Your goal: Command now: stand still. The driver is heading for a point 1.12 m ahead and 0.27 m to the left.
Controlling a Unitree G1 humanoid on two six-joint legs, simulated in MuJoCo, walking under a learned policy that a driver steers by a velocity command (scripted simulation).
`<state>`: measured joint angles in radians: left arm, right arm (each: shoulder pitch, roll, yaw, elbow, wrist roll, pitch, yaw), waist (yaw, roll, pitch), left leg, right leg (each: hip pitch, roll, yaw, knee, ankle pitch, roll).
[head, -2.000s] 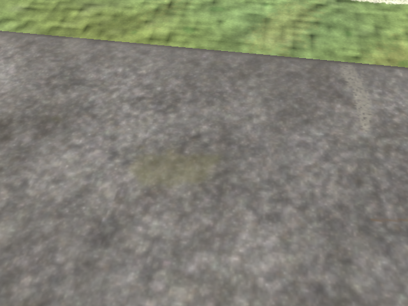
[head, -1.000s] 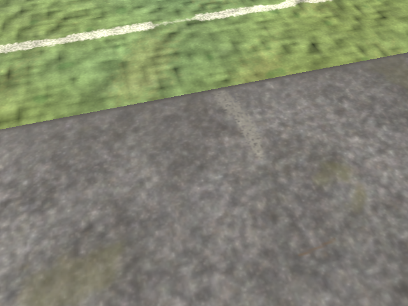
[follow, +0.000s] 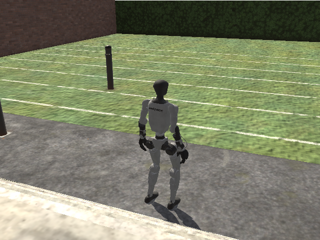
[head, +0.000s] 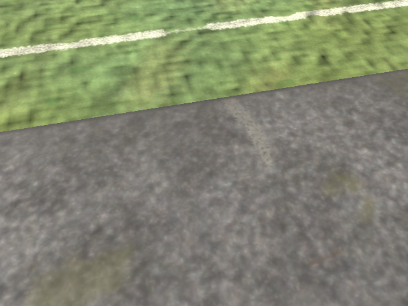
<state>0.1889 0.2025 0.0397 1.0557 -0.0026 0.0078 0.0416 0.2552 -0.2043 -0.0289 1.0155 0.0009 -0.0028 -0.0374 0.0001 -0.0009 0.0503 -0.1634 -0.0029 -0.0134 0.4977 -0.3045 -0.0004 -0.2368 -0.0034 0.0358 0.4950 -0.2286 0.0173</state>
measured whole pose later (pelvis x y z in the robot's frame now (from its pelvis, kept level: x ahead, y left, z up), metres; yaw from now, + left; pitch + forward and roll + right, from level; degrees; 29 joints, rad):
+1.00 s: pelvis +0.01 +0.01 +0.00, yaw +0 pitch -1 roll +0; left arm 0.24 0.18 0.02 1.12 -0.01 0.01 0.05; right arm 0.32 -0.18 -0.01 1.04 0.00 -0.01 -0.04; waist 0.00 0.00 0.04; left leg -0.17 -0.02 -0.01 0.49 -0.31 0.01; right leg -0.24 -0.02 0.04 0.49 -0.23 0.03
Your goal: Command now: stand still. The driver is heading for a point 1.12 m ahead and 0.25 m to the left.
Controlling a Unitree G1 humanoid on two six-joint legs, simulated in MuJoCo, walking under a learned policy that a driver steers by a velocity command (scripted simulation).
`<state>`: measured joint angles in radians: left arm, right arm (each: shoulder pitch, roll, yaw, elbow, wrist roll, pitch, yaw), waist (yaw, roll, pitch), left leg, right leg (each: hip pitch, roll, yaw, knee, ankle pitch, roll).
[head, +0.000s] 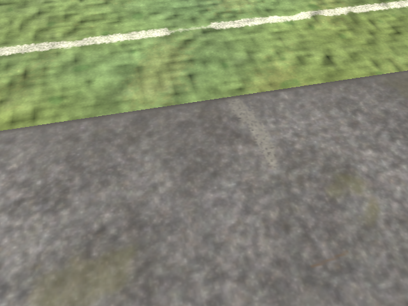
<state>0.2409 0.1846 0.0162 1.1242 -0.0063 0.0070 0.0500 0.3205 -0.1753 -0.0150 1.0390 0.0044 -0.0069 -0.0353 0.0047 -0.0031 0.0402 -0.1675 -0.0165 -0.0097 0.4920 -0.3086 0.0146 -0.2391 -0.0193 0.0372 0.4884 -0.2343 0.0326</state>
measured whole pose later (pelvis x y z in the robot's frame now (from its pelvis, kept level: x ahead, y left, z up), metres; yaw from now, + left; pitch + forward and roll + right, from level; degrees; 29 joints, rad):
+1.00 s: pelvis +0.24 -0.04 -0.01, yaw +7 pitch +2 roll -1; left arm 0.46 0.20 0.02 1.07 0.00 -0.10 0.02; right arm 0.03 -0.21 -0.04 0.82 0.03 -0.07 0.05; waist 0.08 0.03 0.03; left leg -0.67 0.04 0.05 0.63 0.04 0.10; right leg 0.19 0.03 -0.16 0.15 -0.38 -0.02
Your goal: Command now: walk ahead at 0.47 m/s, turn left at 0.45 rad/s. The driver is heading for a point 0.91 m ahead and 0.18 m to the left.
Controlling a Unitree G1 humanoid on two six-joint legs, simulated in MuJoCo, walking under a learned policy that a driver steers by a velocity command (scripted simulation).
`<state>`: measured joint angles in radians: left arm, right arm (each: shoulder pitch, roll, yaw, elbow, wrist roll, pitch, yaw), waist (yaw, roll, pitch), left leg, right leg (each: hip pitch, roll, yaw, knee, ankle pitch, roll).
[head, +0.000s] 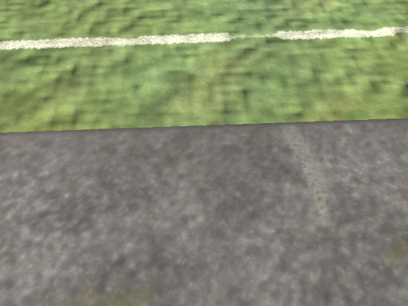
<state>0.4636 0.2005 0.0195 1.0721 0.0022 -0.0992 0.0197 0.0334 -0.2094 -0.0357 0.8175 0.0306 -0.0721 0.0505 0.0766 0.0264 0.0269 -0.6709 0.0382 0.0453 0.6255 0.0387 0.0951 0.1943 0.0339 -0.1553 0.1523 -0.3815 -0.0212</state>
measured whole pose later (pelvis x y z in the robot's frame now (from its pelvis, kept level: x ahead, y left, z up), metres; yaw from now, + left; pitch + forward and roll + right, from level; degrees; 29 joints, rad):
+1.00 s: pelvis +0.55 +0.11 +0.01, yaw +27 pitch +3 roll -2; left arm 0.42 0.28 0.06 0.86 -0.03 -0.08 -0.01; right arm 0.05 -0.25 -0.03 0.65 0.02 -0.07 0.04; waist 0.12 0.04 0.01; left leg -0.56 0.06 -0.01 0.58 -0.08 0.04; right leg 0.00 0.00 -0.07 0.26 -0.31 0.01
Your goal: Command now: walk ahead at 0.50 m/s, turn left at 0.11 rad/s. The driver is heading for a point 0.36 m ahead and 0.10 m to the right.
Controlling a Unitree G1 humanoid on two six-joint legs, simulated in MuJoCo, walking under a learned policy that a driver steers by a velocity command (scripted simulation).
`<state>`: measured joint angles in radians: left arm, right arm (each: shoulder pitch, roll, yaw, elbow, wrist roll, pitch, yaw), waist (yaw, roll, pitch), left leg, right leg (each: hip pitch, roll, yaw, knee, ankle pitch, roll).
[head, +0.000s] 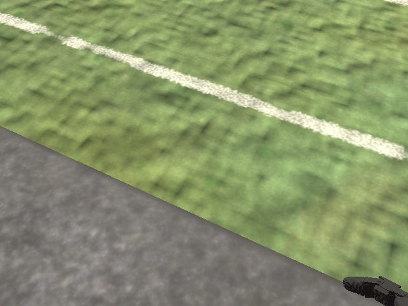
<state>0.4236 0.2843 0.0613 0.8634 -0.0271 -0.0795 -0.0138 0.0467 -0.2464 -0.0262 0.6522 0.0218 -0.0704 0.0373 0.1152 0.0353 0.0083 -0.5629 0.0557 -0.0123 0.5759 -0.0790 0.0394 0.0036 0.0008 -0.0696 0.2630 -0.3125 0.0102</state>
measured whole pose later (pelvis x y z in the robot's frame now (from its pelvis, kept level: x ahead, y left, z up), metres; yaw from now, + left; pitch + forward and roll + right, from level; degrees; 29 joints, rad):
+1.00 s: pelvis +0.34 +0.00 +0.00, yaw -11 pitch +0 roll -1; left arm 0.16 0.22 0.04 0.84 0.02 0.00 0.01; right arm 0.25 -0.22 -0.03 0.94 -0.02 -0.01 -0.03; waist 0.00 -0.02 0.00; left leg -0.26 0.04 -0.01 0.56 -0.30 -0.03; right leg -0.32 0.01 -0.02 0.50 -0.17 -0.01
